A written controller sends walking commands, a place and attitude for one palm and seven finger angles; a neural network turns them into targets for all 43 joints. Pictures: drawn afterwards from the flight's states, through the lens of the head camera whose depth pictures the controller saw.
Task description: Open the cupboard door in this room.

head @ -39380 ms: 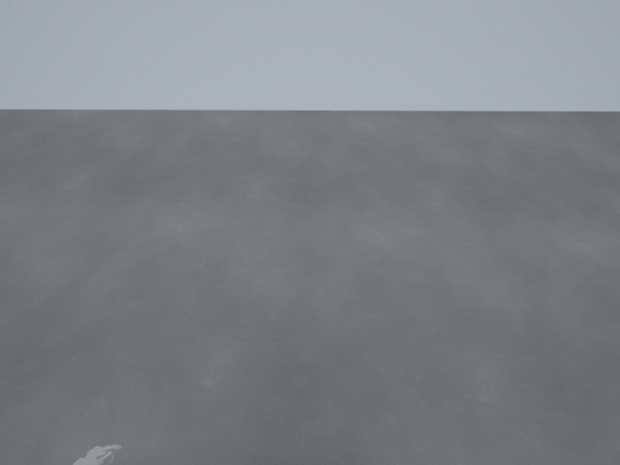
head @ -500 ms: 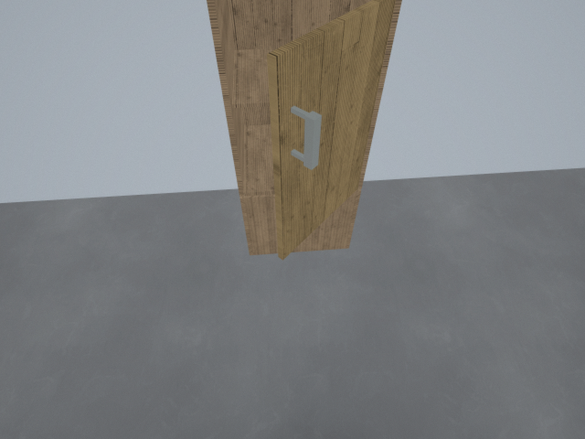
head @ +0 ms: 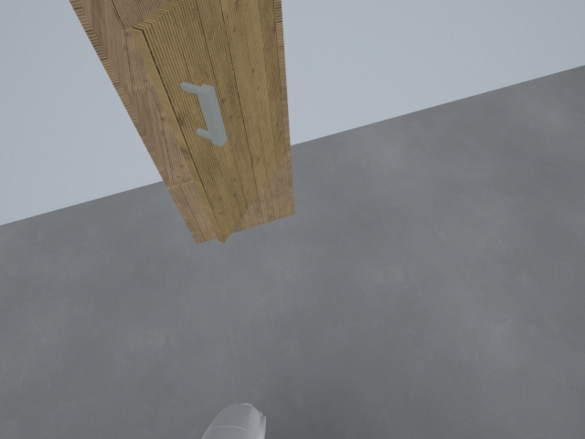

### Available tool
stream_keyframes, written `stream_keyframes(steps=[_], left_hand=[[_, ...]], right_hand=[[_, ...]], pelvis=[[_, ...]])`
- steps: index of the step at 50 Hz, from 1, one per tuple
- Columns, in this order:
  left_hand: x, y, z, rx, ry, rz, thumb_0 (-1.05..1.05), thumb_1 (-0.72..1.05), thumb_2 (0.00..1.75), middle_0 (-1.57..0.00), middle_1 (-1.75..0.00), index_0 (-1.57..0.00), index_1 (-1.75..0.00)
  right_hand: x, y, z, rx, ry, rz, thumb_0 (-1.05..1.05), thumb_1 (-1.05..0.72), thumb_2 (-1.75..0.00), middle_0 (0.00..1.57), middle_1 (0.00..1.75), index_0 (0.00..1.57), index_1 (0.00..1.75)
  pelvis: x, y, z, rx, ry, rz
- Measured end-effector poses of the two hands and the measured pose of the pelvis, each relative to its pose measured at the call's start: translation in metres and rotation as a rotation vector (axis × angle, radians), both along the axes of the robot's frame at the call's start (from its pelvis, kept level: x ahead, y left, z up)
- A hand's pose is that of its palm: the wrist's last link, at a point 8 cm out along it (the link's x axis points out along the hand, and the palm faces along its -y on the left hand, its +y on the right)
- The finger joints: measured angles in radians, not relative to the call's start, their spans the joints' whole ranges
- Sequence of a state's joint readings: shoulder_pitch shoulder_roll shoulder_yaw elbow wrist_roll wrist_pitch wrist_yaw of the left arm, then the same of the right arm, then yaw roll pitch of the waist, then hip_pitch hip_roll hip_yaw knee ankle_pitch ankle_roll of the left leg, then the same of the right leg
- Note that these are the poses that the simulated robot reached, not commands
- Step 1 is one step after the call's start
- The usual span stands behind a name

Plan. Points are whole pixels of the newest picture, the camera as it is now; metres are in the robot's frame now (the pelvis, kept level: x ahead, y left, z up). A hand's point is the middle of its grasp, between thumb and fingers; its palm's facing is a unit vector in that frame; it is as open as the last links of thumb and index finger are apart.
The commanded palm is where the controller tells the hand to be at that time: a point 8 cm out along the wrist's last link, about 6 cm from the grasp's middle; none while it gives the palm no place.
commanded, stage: walk to a spot facing it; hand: left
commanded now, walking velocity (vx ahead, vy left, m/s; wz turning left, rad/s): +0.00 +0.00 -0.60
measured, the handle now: (203, 114) +0.63 +0.22 +0.04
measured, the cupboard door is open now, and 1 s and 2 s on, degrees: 44 44 44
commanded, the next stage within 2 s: none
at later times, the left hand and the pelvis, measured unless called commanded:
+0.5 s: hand (159, 420) +0.15 +0.24 -0.16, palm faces -0.24 -0.95 -0.23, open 7.4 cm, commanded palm none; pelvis +0.00 +0.05 +0.00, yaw -17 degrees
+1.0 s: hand (229, 368) +0.23 +0.14 -0.18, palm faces -0.59 -0.79 -0.17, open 7.4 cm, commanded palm none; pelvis +0.06 +0.03 -0.01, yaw -38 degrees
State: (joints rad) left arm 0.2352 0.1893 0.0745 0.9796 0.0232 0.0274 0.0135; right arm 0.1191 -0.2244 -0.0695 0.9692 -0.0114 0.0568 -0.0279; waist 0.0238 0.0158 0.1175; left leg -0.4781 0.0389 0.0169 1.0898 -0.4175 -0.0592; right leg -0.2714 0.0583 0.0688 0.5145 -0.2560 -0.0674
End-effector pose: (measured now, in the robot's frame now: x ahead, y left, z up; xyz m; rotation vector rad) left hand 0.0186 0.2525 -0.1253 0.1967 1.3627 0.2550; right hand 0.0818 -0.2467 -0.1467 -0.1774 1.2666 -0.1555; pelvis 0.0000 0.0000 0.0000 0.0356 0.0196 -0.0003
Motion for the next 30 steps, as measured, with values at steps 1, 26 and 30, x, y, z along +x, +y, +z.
stream_keyframes(steps=[1, 26, 30], left_hand=[[0.001, 0.0, 0.0, -0.004, 0.003, -0.011, 0.0, 0.91, 0.9, -0.2, -0.3, -0.2, -0.3], [0.14, 0.026, -0.007, -0.073, -0.125, -0.375, 0.01, 0.91, 0.9, -0.19, -0.3, -0.2, -0.3], [0.167, -0.003, -0.006, -0.058, -0.147, -0.484, 0.01, 0.91, 0.9, -0.19, -0.3, -0.2, -0.3]], right_hand=[[0.004, 0.0, 0.003, -0.001, -0.02, -0.009, 0.01, -0.91, -0.9, 0.2, 0.29, 0.2, 0.3], [-0.098, 0.033, 0.026, -0.084, -0.007, -0.263, 0.0, -0.91, -0.9, 0.2, 0.3, 0.2, 0.3], [-0.141, 0.023, 0.01, -0.061, 0.044, -0.368, 0.0, -0.91, -0.9, 0.2, 0.3, 0.2, 0.3]], pelvis=[[0.0, 0.001, 0.001, 0.0, 0.003, -0.013], [0.0, 0.044, 0.001, -0.077, 0.014, -0.317], [0.0, 0.031, -0.008, -0.062, 0.014, -0.378]])
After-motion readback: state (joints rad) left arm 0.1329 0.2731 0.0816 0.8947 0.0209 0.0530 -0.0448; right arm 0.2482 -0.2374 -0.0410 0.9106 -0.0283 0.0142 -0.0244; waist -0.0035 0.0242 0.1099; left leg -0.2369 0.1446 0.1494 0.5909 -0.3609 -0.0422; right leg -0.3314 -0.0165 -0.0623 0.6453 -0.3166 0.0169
